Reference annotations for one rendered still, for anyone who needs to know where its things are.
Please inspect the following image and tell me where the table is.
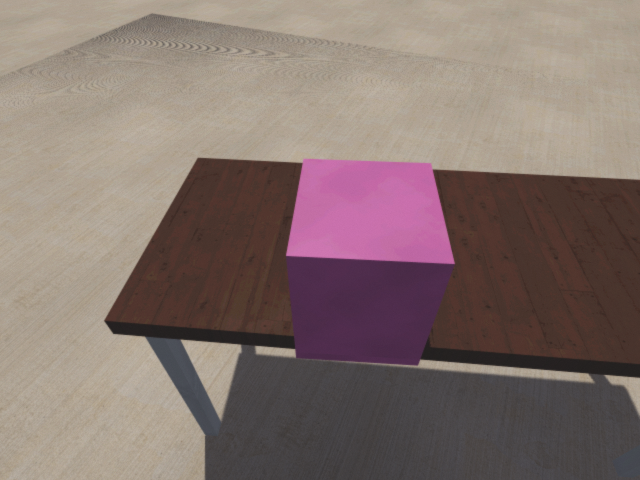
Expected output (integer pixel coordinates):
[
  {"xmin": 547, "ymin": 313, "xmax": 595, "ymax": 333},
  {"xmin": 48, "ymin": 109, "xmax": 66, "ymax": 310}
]
[{"xmin": 104, "ymin": 158, "xmax": 640, "ymax": 478}]

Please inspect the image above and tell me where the carton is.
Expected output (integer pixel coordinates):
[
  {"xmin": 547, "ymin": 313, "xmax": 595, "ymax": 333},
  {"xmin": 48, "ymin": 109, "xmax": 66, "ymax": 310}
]
[{"xmin": 286, "ymin": 159, "xmax": 455, "ymax": 366}]

